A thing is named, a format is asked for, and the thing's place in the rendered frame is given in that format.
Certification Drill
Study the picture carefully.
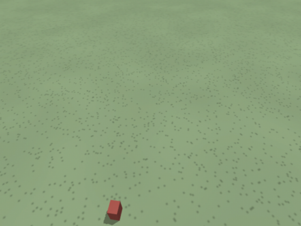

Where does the carton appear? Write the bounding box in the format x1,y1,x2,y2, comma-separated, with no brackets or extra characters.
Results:
107,200,122,221

